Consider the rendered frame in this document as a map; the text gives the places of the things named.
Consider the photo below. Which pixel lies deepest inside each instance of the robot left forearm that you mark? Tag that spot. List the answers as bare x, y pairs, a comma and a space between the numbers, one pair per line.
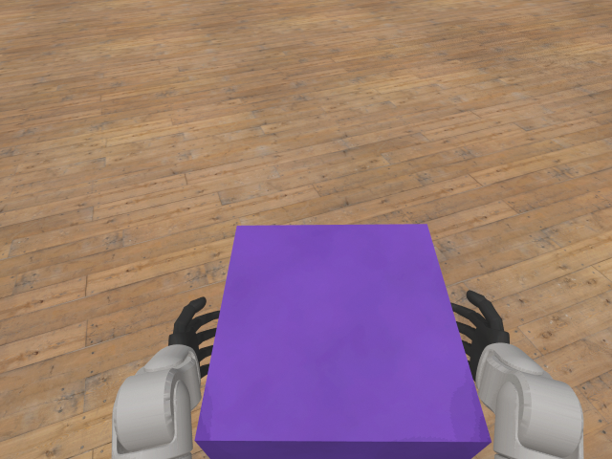
151, 416

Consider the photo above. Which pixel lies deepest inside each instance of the robot left hand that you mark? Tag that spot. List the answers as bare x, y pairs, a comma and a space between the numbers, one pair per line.
185, 328

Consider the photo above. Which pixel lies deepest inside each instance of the robot right forearm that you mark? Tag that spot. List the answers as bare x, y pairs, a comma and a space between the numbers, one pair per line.
536, 417

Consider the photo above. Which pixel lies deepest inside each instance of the robot right hand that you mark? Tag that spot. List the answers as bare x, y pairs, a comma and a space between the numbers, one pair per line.
488, 330

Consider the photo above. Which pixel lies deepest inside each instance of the carton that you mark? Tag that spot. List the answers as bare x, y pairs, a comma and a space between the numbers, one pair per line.
338, 342

